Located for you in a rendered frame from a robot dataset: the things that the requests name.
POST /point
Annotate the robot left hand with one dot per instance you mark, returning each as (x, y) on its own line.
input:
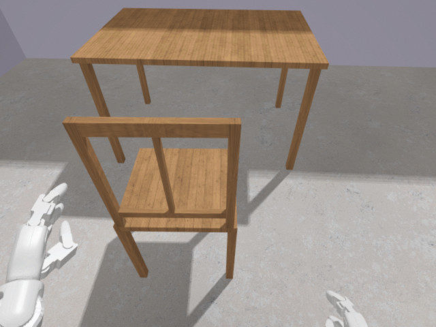
(29, 248)

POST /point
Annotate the table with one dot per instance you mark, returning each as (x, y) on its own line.
(210, 38)

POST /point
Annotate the robot left forearm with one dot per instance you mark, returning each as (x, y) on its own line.
(21, 303)

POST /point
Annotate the robot right hand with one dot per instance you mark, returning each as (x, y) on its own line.
(346, 310)

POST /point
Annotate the chair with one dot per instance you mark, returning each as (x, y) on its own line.
(169, 190)

